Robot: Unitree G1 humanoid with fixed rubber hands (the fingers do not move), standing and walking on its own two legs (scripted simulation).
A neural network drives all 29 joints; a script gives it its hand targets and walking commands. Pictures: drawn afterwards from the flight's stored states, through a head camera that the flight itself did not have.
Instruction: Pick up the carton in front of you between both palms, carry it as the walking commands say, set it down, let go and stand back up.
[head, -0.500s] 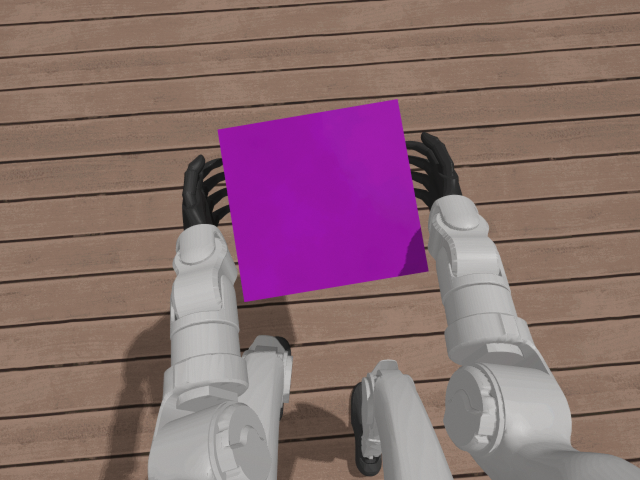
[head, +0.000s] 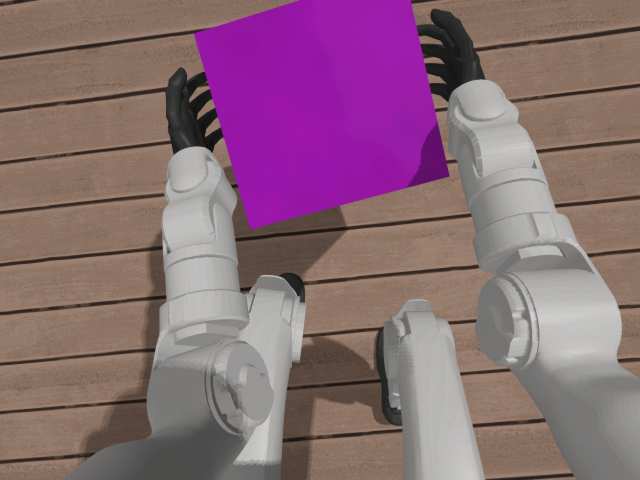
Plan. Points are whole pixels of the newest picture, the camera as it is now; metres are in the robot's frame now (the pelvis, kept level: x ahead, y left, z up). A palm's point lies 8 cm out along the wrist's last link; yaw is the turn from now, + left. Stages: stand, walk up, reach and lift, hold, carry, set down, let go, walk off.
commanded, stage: set down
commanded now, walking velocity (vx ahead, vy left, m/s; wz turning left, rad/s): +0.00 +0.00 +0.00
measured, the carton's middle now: (327, 126) +0.51 +0.06 -0.20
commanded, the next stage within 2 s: none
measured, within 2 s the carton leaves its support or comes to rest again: rests again in 1.38 s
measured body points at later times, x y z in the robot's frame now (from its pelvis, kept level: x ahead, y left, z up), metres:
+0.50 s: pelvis -0.01 -0.01 -0.08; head +0.37 -0.01 +0.16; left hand +0.49 +0.23 -0.24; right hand +0.59 -0.05 -0.27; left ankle +0.14 +0.14 -0.47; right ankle +0.06 -0.11 -0.47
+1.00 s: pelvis -0.01 -0.02 -0.10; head +0.37 -0.04 +0.13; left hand +0.50 +0.23 -0.26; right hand +0.59 -0.06 -0.29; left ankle +0.14 +0.14 -0.47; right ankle +0.06 -0.11 -0.47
